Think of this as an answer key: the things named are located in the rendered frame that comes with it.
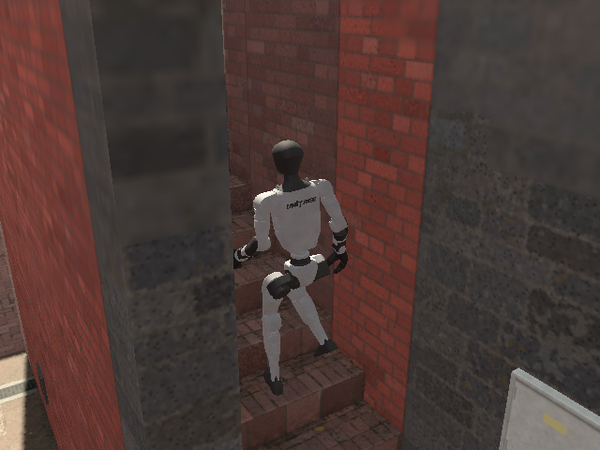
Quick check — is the right robot upper arm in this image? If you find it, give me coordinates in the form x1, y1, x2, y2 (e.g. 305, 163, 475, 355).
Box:
311, 179, 348, 233

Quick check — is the robot right hand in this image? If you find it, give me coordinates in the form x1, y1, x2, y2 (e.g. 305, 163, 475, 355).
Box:
326, 250, 349, 274

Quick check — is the left robot forearm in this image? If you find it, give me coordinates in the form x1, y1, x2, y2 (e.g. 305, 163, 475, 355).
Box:
234, 237, 261, 262

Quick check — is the robot right foot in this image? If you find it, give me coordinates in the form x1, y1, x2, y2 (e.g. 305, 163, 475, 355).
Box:
313, 339, 338, 357

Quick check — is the robot left hand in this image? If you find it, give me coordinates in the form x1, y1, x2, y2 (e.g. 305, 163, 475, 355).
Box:
233, 249, 251, 269

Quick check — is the right robot forearm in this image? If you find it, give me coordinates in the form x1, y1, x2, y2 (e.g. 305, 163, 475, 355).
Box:
332, 218, 348, 254

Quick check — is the left robot upper arm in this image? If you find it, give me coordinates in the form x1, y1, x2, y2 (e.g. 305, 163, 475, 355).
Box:
253, 190, 277, 251

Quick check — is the robot left thigh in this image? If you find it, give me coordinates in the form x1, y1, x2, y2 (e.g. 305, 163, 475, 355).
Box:
262, 272, 293, 333

